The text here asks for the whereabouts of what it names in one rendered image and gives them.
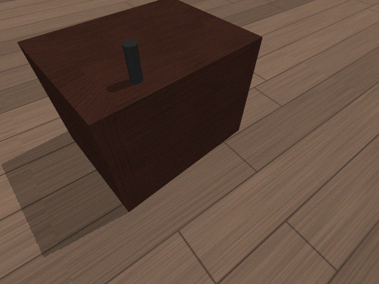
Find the can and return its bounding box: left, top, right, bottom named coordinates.
left=122, top=40, right=143, bottom=84

